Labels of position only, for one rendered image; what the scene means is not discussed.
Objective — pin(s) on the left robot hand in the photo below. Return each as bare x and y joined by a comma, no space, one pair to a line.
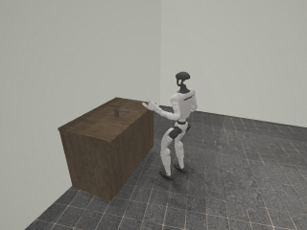
152,106

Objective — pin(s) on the tap lever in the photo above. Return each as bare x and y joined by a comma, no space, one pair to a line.
123,110

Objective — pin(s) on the humanoid robot head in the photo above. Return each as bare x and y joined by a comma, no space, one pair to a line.
182,76

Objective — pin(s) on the robot right upper arm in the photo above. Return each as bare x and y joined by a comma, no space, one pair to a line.
194,100

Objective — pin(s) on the counter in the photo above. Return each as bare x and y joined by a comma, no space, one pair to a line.
104,147

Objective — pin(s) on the robot left upper arm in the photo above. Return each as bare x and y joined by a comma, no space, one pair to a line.
174,100

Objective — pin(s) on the left robot forearm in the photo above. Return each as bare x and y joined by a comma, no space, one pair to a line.
169,115

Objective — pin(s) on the right robot foot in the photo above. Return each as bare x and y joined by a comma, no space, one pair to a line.
177,166

